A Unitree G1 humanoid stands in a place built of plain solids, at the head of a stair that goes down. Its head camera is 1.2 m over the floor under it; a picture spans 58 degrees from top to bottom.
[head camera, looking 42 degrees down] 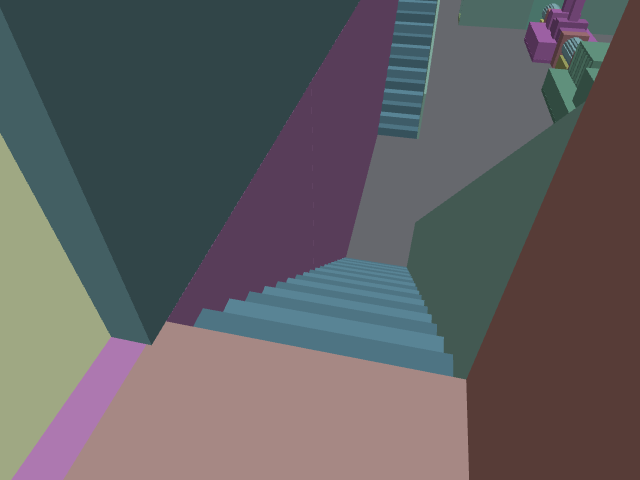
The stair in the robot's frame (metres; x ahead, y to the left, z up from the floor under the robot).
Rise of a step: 0.19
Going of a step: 0.22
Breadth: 1.00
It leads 13 degrees to the right of straight ahead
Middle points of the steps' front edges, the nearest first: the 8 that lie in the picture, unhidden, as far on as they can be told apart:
0.81 0.04 0.00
1.02 -0.01 -0.19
1.24 -0.06 -0.39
1.45 -0.10 -0.58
1.67 -0.15 -0.77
1.88 -0.20 -0.96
2.10 -0.25 -1.16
2.31 -0.30 -1.35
